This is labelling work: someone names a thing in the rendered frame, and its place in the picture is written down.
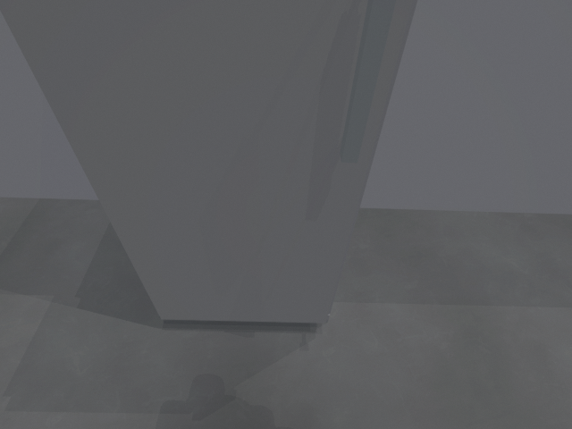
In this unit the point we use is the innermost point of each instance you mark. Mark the fridge door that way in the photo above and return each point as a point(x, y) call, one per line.
point(210, 131)

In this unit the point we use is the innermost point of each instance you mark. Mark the handle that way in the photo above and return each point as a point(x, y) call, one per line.
point(373, 40)

